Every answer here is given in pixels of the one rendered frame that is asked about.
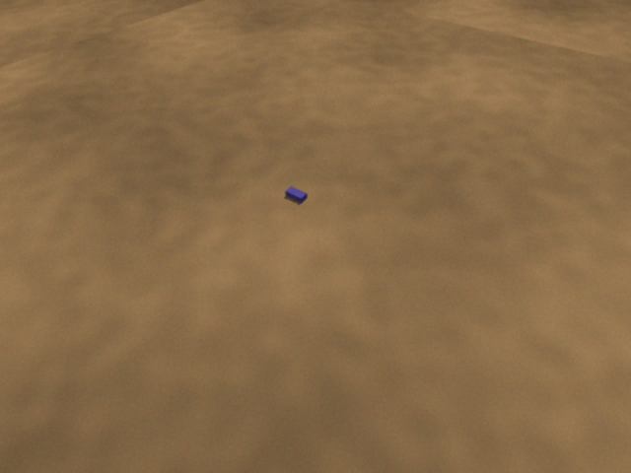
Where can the small box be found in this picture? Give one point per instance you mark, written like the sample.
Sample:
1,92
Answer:
296,194

